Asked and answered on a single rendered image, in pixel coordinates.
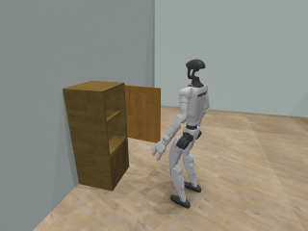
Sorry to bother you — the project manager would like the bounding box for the left robot forearm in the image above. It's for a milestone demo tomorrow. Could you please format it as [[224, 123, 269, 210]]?
[[162, 114, 183, 144]]

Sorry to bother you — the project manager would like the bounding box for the cupboard door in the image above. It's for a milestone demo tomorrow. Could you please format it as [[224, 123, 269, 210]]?
[[124, 85, 161, 143]]

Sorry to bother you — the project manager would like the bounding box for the robot left upper arm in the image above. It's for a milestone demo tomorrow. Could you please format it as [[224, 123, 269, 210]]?
[[179, 87, 193, 123]]

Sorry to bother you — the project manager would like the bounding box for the robot right foot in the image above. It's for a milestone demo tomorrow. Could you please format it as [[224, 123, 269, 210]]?
[[184, 181, 201, 193]]

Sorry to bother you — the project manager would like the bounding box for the left robot hand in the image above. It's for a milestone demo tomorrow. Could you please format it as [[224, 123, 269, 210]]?
[[152, 141, 167, 161]]

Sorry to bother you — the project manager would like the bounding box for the right robot forearm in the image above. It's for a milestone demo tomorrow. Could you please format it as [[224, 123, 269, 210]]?
[[198, 109, 208, 123]]

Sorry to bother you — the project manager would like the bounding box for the robot right upper arm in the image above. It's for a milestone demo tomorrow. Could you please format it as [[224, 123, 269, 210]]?
[[203, 84, 210, 111]]

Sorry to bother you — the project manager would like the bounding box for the robot left thigh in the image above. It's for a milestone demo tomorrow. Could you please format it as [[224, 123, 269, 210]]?
[[168, 134, 191, 175]]

